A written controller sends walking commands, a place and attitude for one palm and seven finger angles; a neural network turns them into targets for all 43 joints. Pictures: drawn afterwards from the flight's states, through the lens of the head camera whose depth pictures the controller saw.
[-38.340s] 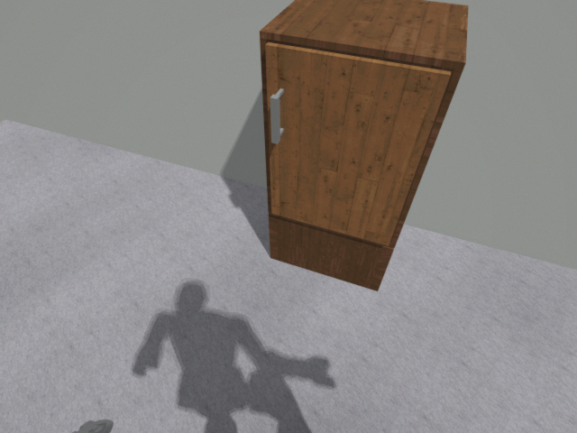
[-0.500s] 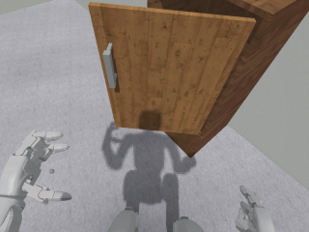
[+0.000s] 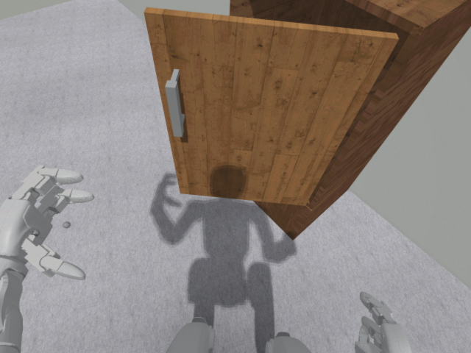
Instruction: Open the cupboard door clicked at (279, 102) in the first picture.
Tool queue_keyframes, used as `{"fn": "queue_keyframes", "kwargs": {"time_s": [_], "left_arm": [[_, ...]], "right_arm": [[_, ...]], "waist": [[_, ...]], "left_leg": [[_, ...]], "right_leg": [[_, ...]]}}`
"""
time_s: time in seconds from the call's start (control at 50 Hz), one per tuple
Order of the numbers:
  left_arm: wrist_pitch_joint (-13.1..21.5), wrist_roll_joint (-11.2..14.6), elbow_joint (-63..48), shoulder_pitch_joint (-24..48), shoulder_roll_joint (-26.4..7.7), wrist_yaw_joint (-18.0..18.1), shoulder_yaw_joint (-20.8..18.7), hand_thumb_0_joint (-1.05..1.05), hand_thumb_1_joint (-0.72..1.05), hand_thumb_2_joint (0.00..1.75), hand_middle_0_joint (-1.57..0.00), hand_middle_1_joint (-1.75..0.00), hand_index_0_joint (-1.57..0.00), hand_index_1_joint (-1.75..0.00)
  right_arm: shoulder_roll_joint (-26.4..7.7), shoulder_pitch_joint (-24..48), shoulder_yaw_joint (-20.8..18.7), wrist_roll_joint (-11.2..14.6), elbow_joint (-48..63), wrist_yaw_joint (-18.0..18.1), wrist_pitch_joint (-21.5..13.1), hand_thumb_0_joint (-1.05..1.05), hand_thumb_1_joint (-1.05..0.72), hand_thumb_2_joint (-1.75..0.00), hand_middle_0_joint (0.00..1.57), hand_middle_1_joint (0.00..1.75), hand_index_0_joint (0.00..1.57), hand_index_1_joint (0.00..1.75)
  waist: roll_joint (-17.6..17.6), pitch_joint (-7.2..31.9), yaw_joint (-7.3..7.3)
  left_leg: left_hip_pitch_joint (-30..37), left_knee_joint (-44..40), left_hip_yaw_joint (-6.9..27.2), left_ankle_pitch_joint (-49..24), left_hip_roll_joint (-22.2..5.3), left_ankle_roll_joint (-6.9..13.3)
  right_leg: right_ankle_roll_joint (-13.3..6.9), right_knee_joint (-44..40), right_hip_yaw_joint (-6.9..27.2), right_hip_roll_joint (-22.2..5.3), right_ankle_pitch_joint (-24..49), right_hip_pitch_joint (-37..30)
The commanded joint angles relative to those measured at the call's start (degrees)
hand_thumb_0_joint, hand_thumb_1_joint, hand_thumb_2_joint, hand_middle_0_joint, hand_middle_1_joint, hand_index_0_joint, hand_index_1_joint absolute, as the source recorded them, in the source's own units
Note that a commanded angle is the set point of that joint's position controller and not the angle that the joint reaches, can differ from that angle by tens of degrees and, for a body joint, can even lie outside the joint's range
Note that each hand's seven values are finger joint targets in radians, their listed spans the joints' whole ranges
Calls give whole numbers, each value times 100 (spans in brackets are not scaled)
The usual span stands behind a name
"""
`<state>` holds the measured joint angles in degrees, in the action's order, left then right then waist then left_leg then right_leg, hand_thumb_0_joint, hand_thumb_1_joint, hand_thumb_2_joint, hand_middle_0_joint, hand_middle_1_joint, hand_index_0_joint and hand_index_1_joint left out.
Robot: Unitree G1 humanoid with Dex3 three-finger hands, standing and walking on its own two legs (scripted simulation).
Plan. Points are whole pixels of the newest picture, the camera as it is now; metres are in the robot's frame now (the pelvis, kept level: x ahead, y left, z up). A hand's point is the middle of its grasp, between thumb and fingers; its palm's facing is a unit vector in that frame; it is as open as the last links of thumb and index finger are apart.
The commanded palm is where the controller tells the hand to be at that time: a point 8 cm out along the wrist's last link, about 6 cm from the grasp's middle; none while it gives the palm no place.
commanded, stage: raise the hand with hooked fingers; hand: left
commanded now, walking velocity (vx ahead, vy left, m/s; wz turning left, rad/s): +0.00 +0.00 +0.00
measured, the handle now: (177, 104) +0.57 +0.16 +0.05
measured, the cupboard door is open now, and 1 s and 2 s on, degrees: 44 44 44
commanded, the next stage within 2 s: move the hooked fingers beside the handle in 0.40 s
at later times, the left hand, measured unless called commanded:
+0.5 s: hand (77, 227) +0.28 +0.26 +0.05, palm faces -0.01 -1.00 -0.05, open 14.0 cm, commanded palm +0.26 +0.31 +0.06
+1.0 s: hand (102, 185) +0.36 +0.25 +0.05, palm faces -0.03 -1.00 -0.03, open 14.0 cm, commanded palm +0.34 +0.30 +0.05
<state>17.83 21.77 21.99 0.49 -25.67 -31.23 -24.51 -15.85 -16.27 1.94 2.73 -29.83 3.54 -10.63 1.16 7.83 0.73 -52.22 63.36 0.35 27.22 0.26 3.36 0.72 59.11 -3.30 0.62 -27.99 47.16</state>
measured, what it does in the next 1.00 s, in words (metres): stands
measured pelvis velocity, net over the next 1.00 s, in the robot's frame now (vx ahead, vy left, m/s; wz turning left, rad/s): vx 0.00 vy -0.02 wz -0.02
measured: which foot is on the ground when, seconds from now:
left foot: down 0.00-1.00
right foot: down 0.00-1.00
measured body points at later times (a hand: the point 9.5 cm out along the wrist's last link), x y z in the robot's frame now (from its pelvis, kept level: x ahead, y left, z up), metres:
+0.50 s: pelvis +0.00 -0.01 +0.00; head +0.07 +0.01 +0.44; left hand +0.28 +0.32 +0.06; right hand +0.16 -0.26 -0.08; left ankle +0.03 +0.08 -0.66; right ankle +0.01 -0.14 -0.66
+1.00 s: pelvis +0.00 -0.02 +0.00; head +0.09 +0.00 +0.44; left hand +0.36 +0.30 +0.06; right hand +0.12 -0.28 -0.09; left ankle +0.03 +0.08 -0.66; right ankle +0.01 -0.14 -0.66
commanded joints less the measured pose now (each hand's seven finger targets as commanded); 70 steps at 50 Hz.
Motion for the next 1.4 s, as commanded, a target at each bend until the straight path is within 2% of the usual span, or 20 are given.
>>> {"fn": "queue_keyframes", "kwargs": {"time_s": [0.0, 0.04, 0.16, 0.2, 0.26, 0.3, 0.48, 0.54, 0.58, 0.64, 0.68, 0.74, 0.8, 0.86, 0.94, 1.06, 1.14, 1.22, 1.3, 1.38], "left_arm": [[288, 165, -1013, 531, -1222, -32, -513, 0, -50, 30, -30, -120, -30, -120], [344, 171, -1065, 639, -1360, 16, -629, 0, -50, 30, -30, -120, -30, -120], [510, 110, -1185, 788, -1297, 106, -542, 0, -50, 30, -30, -120, -30, -120], [518, 110, -1268, 753, -1328, 117, -560, 0, -50, 30, -30, -120, -30, -120], [528, 113, -1310, 693, -1381, 124, -607, 0, -50, 30, -30, -120, -30, -120], [489, 151, -1180, 660, -1311, 108, -592, 0, -50, 30, -30, -120, -30, -120], [442, 148, -1113, 757, -1266, 46, -512, 0, -50, 30, -30, -120, -30, -120], [469, 138, -833, 1246, -1504, 74, -673, 0, -50, 30, -30, -120, -30, -120], [501, 88, -768, 1754, -1337, 48, -438, 0, -50, 30, -30, -120, -30, -120], [483, 9, -516, 2041, -1546, 22, -477, 0, -50, 30, -30, -120, -30, -120], [454, -72, -363, 2436, -1529, -13, -369, 0, -50, 30, -30, -120, -30, -120], [404, -66, -142, 2380, -1690, -9, -527, 0, -50, 30, -30, -120, -30, -120], [358, -168, 65, 2678, -1688, 58, -479, 0, -50, 30, -30, -120, -30, -120], [352, -221, 409, 2871, -1808, 139, -585, 0, -50, 30, -30, -120, -30, -120], [465, -274, 424, 2965, -1827, 175, -559, 0, -50, 30, -30, -120, -30, -120], [553, -377, 873, 3521, -1872, 251, -569, 0, -50, 30, -30, -120, -30, -120], [696, -431, 752, 3847, -1860, 269, -482, 0, -50, 30, -30, -120, -30, -120], [675, -494, 951, 3905, -1702, 345, -365, 0, -50, 30, -30, -120, -30, -120], [653, -635, 1574, 4469, -1925, 460, -473, 0, -50, 30, -30, -120, -30, -120], [863, -759, 1686, 4972, -2206, 470, -569, 0, -50, 30, -30, -120, -30, -120]], "right_arm": [[-975, -29, -486, -5, 803, 14, -249, 0, -90, -90, 20, 30, 20, 30], [-980, -29, -496, -10, 798, 17, -237, 0, -90, -90, 20, 30, 20, 30], [-964, -40, -476, -9, 793, 31, -184, 0, -90, -90, 20, 30, 20, 30], [-952, -1, -479, -11, 806, 31, -183, 0, -90, -90, 20, 30, 20, 30], [-936, -25, -471, -15, 762, 39, -186, 0, -90, -90, 20, 30, 20, 30], [-928, 4, -465, -6, 770, 47, -171, 0, -90, -90, 20, 30, 20, 30], [-914, 19, -451, 2, 766, 65, -168, 0, -90, -90, 20, 30, 20, 30], [-946, -14, -432, -3, 644, 116, -155, 0, -90, -90, 20, 30, 20, 30], [-925, 20, -398, -4, 610, 133, -159, 0, -90, -90, 20, 30, 20, 30], [-976, -56, -403, -1, 539, 174, -142, 0, -90, -90, 20, 30, 20, 30], [-969, -58, -395, 9, 485, 185, -116, 0, -90, -90, 20, 30, 20, 30], [-982, -106, -404, 0, 495, 185, -70, 0, -90, -90, 20, 30, 20, 30], [-960, -135, -395, 10, 467, 147, 21, 0, -90, -90, 20, 30, 20, 30], [-974, -218, -389, -6, 449, 126, 98, 0, -90, -90, 20, 30, 20, 30], [-987, -321, -433, -14, 433, 82, 180, 0, -90, -90, 20, 30, 20, 30], [-1026, -479, -454, -26, 278, 79, 329, 0, -90, -90, 20, 30, 20, 30], [-1014, -559, -481, -44, 233, 58, 380, 0, -90, -90, 20, 30, 20, 30], [-1009, -617, -498, -46, 163, 21, 494, 0, -90, -90, 20, 30, 20, 30], [-1047, -673, -469, -64, 83, 34, 602, 0, -90, -90, 20, 30, 20, 30], [-1068, -742, -455, -92, 34, 33, 672, 0, -90, -90, 20, 30, 20, 30]], "waist": [[401, 1598, -87], [392, 1523, -99], [547, 1569, -32], [757, 1588, -54], [659, 1718, -47], [524, 1566, -17], [443, 1604, -1], [267, 1368, 76], [495, 1431, 126], [411, 1531, 142], [594, 1639, 177], [429, 1830, 70], [613, 1827, 92], [399, 1823, 107], [542, 2020, 85], [288, 1997, 239], [689, 2272, 219], [565, 2212, 298], [408, 1917, 366], [700, 2283, 354]], "left_leg": [[1898, -1133, 498, -1895, -127, -365], [1760, -1110, 467, -1760, -110, -352], [1837, -1155, 467, -1531, -126, -334], [1891, -1174, 474, -1489, -118, -342], [1934, -1112, 432, -1704, -120, -315], [1767, -1101, 410, -1540, -105, -290], [1626, -975, 323, -1542, -80, -230], [1300, -863, 286, -1226, -84, -196], [1372, -864, 316, -1150, -84, -207], [1349, -814, 299, -1145, -99, -183], [1422, -810, 299, -1103, -103, -188], [1386, -775, 269, -1338, -92, -169], [1479, -838, 280, -1457, -117, -203], [1295, -800, 240, -1409, -119, -180], [1471, -780, 240, -1744, -124, -194], [1395, -738, 223, -1679, -152, -159], [1816, -722, 303, -2129, -175, -217], [1929, -746, 336, -2228, -214, -235], [1524, -728, 311, -1742, -197, -199], [1749, -639, 339, -1933, -204, -227]], "right_leg": [[-277, -618, -121, 169, 1047, -200], [-305, -609, -95, 180, 996, -245], [-289, -616, -68, 182, 841, -154], [-285, -630, -50, 157, 829, -137], [-277, -643, -34, 174, 986, -272], [-260, -664, -35, 170, 953, -269], [-249, -672, 45, 164, 1110, -392], [-251, -685, 111, 168, 895, -312], [-252, -636, 112, 138, 813, -195], [-267, -638, 155, 141, 804, -223], [-254, -633, 180, 118, 768, -136], [-273, -612, 212, 126, 998, -392], [-259, -581, 161, 120, 1093, -282], [-245, -577, 187, 133, 1115, -368], [-274, -522, 172, 143, 1364, -404], [-222, -543, 194, 152, 1366, -263], [-274, -448, 144, 158, 1515, -134], [-231, -502, 104, 160, 1531, 16], [-224, -505, 124, 154, 1275, 101], [-262, -416, 153, 168, 1343, 147]]}}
